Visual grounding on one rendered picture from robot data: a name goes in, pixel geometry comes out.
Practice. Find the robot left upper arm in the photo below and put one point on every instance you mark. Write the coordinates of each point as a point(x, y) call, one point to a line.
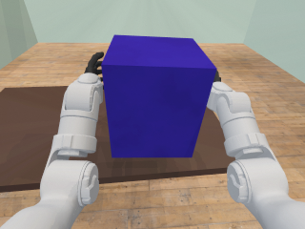
point(67, 187)

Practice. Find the robot right hand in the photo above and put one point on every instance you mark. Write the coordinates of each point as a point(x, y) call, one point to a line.
point(216, 77)

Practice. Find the left robot forearm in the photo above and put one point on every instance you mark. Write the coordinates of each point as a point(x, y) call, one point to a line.
point(78, 119)

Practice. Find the robot right upper arm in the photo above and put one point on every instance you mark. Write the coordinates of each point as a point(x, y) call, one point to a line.
point(260, 184)

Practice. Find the right robot forearm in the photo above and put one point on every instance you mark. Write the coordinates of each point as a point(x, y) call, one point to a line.
point(243, 139)

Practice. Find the robot left hand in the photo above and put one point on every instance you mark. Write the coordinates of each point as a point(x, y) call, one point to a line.
point(93, 64)

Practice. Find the table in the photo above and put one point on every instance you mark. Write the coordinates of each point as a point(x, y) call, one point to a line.
point(30, 118)

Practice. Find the carton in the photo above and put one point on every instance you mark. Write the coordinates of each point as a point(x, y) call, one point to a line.
point(156, 93)

